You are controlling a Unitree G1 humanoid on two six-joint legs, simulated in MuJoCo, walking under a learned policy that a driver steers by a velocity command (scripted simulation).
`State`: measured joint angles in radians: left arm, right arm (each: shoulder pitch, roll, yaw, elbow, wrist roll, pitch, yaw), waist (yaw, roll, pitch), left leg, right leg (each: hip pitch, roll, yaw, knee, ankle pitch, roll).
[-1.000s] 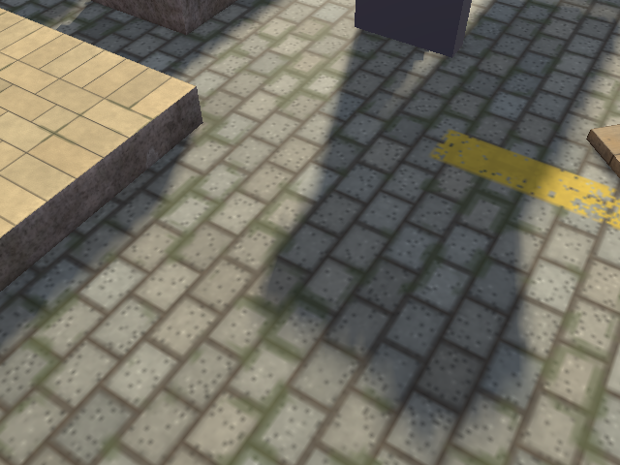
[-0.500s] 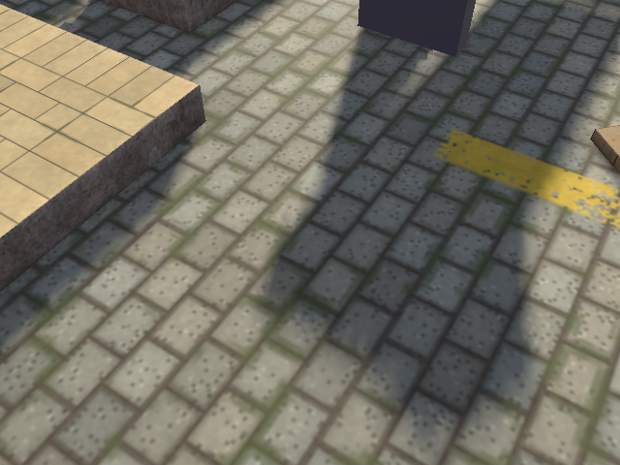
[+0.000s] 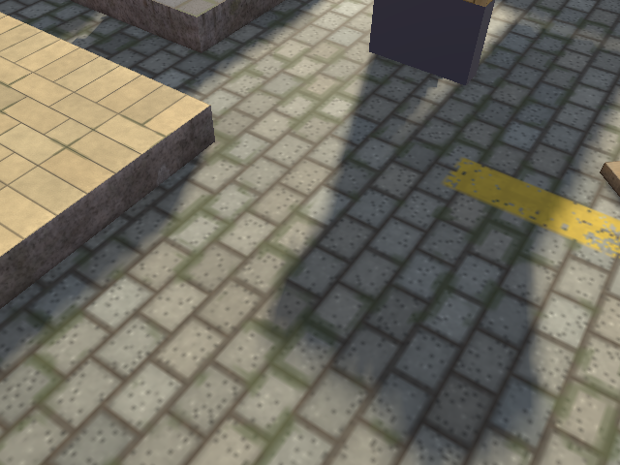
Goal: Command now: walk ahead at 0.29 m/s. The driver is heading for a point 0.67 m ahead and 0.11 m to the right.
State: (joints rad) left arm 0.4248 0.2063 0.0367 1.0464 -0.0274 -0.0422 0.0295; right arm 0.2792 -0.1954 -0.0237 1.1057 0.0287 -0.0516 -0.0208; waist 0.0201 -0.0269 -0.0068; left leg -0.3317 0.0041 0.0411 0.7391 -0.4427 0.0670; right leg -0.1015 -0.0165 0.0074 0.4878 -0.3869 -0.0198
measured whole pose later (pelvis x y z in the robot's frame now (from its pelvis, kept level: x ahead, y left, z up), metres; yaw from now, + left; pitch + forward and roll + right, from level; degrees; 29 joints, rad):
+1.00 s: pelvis +0.49 -0.06 +0.00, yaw -21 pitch +2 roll -1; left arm 0.34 0.25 0.05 0.85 -0.01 -0.07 0.00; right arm 0.07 -0.26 -0.04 0.78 -0.01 -0.12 0.01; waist 0.08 0.05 0.01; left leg -0.60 0.06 -0.04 0.52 0.10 0.00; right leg -0.06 0.11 0.10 0.34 -0.31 -0.08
